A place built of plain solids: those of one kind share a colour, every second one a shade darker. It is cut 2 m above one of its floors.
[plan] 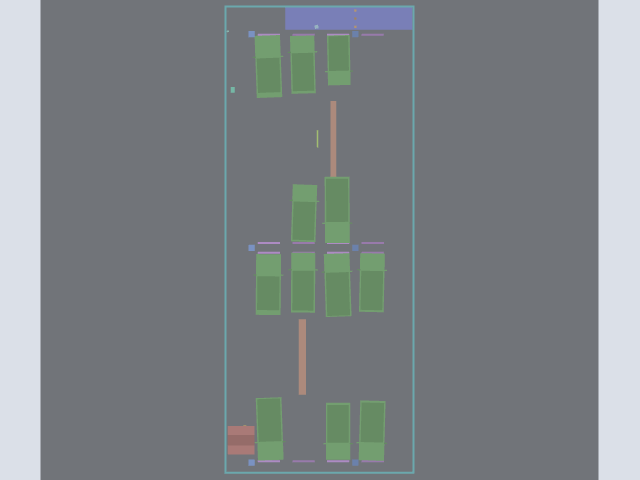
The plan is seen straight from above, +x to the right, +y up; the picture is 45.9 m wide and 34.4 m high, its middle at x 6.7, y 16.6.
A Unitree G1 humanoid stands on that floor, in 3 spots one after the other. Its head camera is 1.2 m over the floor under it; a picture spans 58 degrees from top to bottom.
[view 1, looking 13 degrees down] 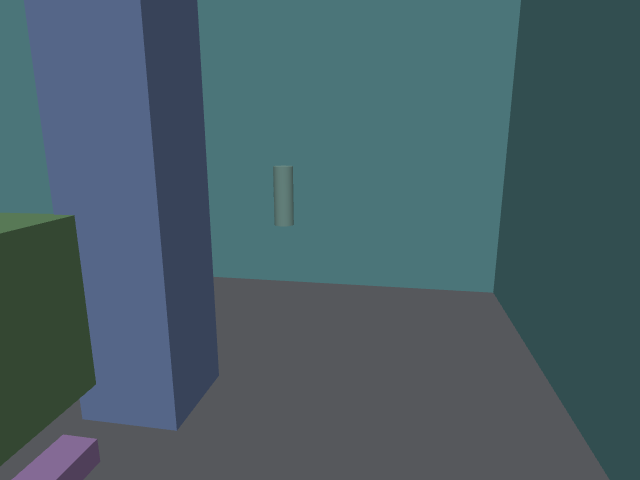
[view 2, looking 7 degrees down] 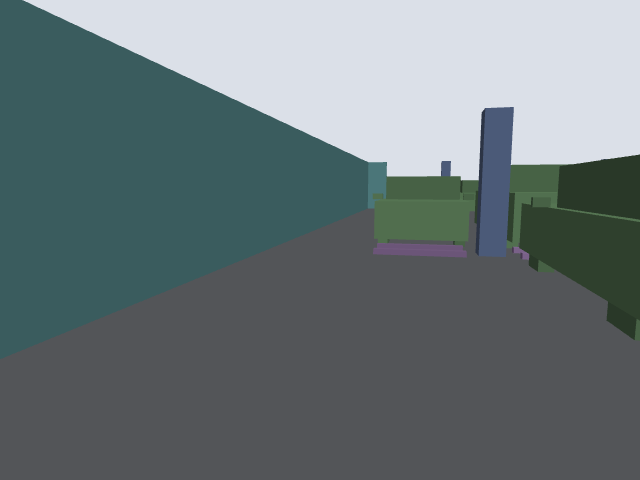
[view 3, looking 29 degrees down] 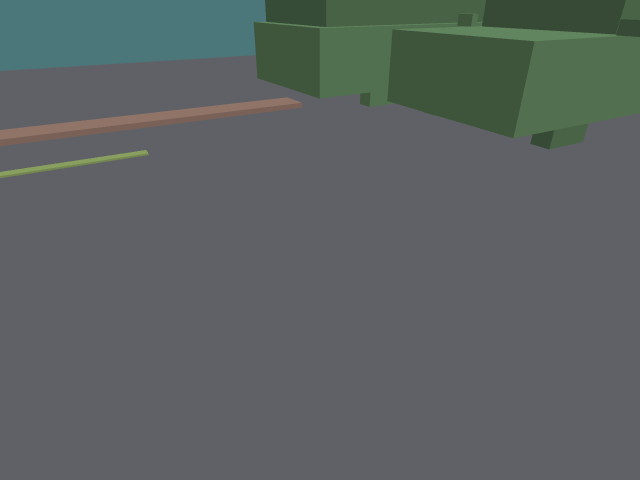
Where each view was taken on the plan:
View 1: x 3.50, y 32.46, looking -170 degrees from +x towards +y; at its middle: wall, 3.65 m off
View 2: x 10.48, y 24.15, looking -77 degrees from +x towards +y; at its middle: ground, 9.85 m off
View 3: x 2.50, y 23.84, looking -31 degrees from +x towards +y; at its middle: ground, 2.48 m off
